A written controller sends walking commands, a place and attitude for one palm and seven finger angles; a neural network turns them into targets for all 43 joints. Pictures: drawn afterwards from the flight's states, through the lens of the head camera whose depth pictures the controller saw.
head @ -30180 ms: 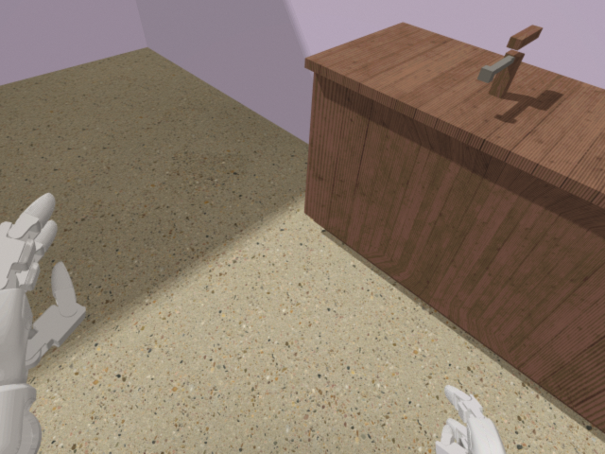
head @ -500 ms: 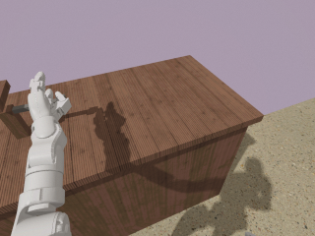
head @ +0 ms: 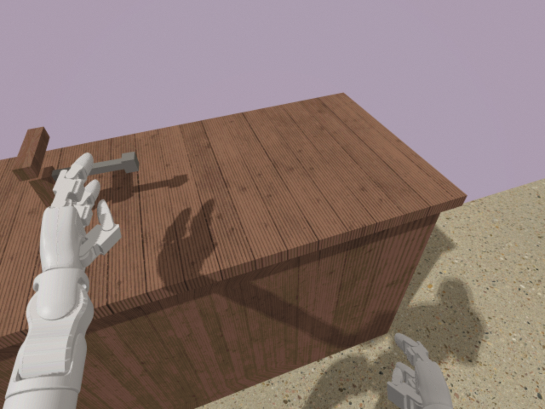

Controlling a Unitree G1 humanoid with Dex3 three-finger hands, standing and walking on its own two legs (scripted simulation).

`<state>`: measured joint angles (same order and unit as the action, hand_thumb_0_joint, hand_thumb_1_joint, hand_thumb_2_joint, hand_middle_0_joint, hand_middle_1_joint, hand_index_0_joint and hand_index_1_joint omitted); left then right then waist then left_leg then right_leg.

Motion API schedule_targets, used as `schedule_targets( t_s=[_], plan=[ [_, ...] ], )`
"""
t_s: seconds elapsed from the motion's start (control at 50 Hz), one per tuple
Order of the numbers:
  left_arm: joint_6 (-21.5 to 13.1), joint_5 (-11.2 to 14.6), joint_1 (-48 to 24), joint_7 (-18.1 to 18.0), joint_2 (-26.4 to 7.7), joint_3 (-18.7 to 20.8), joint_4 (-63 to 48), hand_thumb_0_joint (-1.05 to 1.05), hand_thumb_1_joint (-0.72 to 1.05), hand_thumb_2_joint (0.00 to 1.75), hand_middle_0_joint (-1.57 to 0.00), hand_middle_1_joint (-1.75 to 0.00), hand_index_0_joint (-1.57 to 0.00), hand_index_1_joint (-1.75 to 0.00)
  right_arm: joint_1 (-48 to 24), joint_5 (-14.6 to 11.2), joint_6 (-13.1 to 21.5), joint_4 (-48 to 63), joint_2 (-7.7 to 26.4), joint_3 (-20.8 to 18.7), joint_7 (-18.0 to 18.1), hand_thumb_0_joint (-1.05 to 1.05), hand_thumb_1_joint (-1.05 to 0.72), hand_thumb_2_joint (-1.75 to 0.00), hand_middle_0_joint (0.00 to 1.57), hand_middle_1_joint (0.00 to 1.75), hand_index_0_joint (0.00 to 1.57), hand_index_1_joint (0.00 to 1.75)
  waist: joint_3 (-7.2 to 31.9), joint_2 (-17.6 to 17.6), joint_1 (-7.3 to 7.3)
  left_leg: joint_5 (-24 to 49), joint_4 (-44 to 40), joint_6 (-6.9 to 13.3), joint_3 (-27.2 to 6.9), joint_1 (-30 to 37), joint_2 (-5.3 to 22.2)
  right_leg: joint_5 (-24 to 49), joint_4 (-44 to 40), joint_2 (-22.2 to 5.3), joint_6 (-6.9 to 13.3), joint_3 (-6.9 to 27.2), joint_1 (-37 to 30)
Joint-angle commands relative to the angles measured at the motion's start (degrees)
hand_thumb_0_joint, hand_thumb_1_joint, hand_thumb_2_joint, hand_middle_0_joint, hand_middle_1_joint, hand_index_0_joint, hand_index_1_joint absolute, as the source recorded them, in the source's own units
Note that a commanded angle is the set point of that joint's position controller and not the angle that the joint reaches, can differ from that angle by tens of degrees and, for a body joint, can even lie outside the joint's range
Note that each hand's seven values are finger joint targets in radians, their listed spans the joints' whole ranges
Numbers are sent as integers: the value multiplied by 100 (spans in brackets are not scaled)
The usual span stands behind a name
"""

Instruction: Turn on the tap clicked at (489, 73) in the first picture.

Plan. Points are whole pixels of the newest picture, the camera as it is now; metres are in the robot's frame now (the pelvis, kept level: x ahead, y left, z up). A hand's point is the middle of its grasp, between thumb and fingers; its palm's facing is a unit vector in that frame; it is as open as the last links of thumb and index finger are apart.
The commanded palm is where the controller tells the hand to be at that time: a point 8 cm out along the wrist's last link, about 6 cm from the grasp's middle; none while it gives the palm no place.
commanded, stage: draw the hand back beside the body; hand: left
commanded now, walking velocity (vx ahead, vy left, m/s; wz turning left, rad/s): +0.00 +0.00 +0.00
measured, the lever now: (130, 162) +0.52 +0.32 +0.11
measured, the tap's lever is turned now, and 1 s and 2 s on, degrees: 86 86 86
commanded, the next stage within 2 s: step back with the hand held close in 0.76 s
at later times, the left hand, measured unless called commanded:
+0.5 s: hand (81, 297) +0.20 +0.24 +0.15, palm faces +0.39 -0.86 -0.33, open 7.4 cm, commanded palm +0.16 +0.28 +0.16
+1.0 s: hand (63, 291) +0.20 +0.26 +0.16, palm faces +0.43 -0.83 -0.37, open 7.4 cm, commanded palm +0.15 +0.29 +0.17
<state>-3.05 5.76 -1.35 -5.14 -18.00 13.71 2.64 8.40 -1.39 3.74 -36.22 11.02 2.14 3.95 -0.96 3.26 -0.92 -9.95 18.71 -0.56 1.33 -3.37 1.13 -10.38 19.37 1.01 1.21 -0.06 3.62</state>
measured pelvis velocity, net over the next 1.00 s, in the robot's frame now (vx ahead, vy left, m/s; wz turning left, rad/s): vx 0.00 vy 0.00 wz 0.03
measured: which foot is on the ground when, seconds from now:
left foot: down 0.00-1.00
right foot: down 0.00-1.00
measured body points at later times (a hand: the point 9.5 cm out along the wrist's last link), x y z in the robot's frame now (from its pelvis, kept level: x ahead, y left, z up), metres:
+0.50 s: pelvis +0.00 +0.00 +0.00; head -0.03 -0.03 +0.45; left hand +0.17 +0.28 +0.17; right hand +0.20 -0.22 -0.08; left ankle +0.01 +0.13 -0.75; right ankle +0.01 -0.11 -0.75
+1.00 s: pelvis +0.00 +0.00 +0.00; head -0.02 -0.02 +0.45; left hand +0.17 +0.30 +0.18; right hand +0.19 -0.21 -0.09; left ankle +0.01 +0.13 -0.75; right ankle +0.01 -0.11 -0.75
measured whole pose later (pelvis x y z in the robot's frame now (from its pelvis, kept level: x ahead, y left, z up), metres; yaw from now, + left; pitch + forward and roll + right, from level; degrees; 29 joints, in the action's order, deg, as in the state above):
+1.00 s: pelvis +0.00 +0.00 +0.00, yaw +1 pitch -4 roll -1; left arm -5.7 3.7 22.3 -6.0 -19.1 17.3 -20.7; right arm 9.7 0.1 4.6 -35.6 12.6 1.2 3.8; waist -1.7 4.2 -2.2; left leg -11.7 23.7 -0.4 -0.3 -7.9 1.6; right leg -10.0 19.2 1.5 0.8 -1.7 5.2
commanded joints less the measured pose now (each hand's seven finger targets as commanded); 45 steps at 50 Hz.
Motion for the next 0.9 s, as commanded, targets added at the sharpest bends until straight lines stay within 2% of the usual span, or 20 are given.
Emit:
schedule_targets(
  t_s=[0.0,0.1,0.16,0.18,0.28,0.3,0.36,0.4,0.42,0.46,0.5,0.56,0.6,0.66,0.68,0.7,0.78,0.84,0.86,0.88],
  plan=[
    [-401,13,-807,-54,-1605,1124,-1975,0,90,90,-19,-26,-19,-26,-733,16,238,918,731,-300,29,0,-90,-90,20,30,20,30,655,36,-276,719,-245,137,19,-18,-116,841,-395,18,29,-94,-296],
    [-474,-97,-642,-53,-1069,518,-2624,0,90,90,-19,-28,-19,-28,-717,58,448,907,735,-316,32,0,-90,-90,20,30,20,30,533,409,-143,536,-242,142,29,261,-104,541,-507,41,29,-84,48],
    [-485,-114,-269,-98,-919,380,-2532,0,90,90,-19,-29,-19,-29,-664,71,524,832,789,-356,47,0,-90,-90,20,30,20,30,404,-127,-113,382,-266,173,2,251,-99,368,-545,76,2,-116,114],
    [-511,-126,-144,-111,-953,417,-2575,0,90,90,-20,-29,-20,-29,-659,75,544,817,805,-381,53,0,-90,-90,20,30,20,30,453,-266,-130,422,-256,192,3,262,-110,394,-539,77,0,-111,66],
    [-561,-120,756,-109,-1026,653,-2721,0,90,90,-20,-30,-20,-30,-678,93,544,793,779,-413,43,0,-90,-90,20,30,20,30,394,-407,-232,462,-215,212,36,193,-122,385,-544,32,-21,-100,-21],
    [-581,-132,879,-108,-1151,784,-2888,0,90,90,-20,-30,-20,-30,-695,93,551,791,791,-424,33,0,-90,-90,20,30,20,30,431,-103,-252,454,-221,195,35,223,-129,378,-552,21,-5,-75,-39],
    [-602,-126,1366,-91,-1053,774,-3200,0,90,90,-20,-30,-20,-30,-696,117,566,857,710,-395,18,0,-90,-90,20,30,20,30,344,-30,-278,500,-184,177,44,122,-128,439,-520,3,-12,-91,-69],
    [-598,-135,1641,-88,-1153,905,-3397,0,90,90,-20,-30,-20,-30,-696,134,585,884,721,-402,11,0,-90,-90,20,30,20,30,238,35,-295,467,-180,164,20,59,-124,400,-539,7,-5,-85,-39],
    [-594,-120,1830,-79,-1048,839,-3460,0,90,90,-20,-30,-20,-30,-693,132,594,915,671,-390,11,0,-90,-90,20,30,20,30,194,-43,-288,463,-158,175,35,50,-109,392,-528,-3,-22,-93,-2],
    [-581,-142,2051,-68,-984,790,-3674,0,90,90,-20,-30,-20,-30,-678,138,619,950,673,-393,0,0,-90,-90,20,30,20,30,152,90,-278,466,-119,164,49,47,-106,393,-528,6,-15,-80,40],
    [-557,-168,1772,-94,-1058,797,-3742,0,90,90,-20,-30,-20,-30,-661,150,648,901,702,-394,19,0,-90,-90,20,30,20,30,127,115,-212,451,-88,175,61,88,-110,407,-555,2,-19,-69,118],
    [-509,-175,1577,-132,-960,715,-3473,0,90,90,-20,-30,-20,-30,-608,159,663,858,704,-385,63,0,-90,-90,20,30,20,30,27,-237,-159,376,-68,199,39,59,-106,315,-556,13,-47,-108,198],
    [-507,-197,1330,-137,-955,666,-3546,0,90,90,-20,-30,-20,-30,-637,143,682,840,727,-389,77,0,-90,-90,20,30,20,30,86,-58,-138,388,-53,202,34,168,-117,300,-559,15,-30,-90,227],
    [-488,-193,1480,-164,-905,642,-3474,0,90,90,-20,-30,-20,-30,-645,153,694,835,706,-364,81,0,-90,-90,20,30,20,30,186,-22,-201,436,-102,190,-9,171,-113,346,-475,3,-14,-110,100],
    [-488,-189,1503,-168,-925,662,-3493,0,90,90,-20,-30,-20,-30,-646,162,701,841,709,-360,77,0,-90,-90,20,30,20,30,269,-135,-223,466,-123,184,-25,159,-113,369,-450,5,-17,-135,21],
    [-478,-188,1520,-161,-969,705,-3500,0,90,90,-20,-30,-20,-30,-678,161,709,838,724,-357,68,0,-90,-90,20,30,20,30,237,2,-240,480,-126,178,-38,167,-118,380,-462,10,-4,-116,32],
    [-463,-160,1721,-148,-973,740,-3482,0,90,90,-20,-30,-20,-30,-683,164,694,852,699,-347,43,0,-90,-90,20,30,20,30,224,-209,-273,559,-139,175,-46,77,-102,468,-433,1,-11,-125,-56],
    [-446,-161,1767,-133,-950,739,-3476,0,90,90,-20,-30,-20,-30,-699,155,672,841,675,-333,32,0,-90,-90,20,30,20,30,87,66,-269,528,-161,146,-37,11,-88,421,-444,-5,1,-115,-26],
    [-467,-164,1329,-156,-1113,840,-3645,0,90,90,-20,-30,-20,-30,-690,153,674,831,696,-325,36,0,-90,-90,20,30,20,30,194,61,-245,513,-162,143,-63,21,-104,418,-446,-3,8,-112,-63],
    [-611,-162,1226,-203,-1533,1367,-3769,0,90,90,-20,-30,-20,-30,-767,96,524,1116,753,-273,38,0,-90,-90,20,30,20,30,-305,0,-123,180,184,230,-146,-544,11,640,-655,-222,-72,251,700]
  ],
)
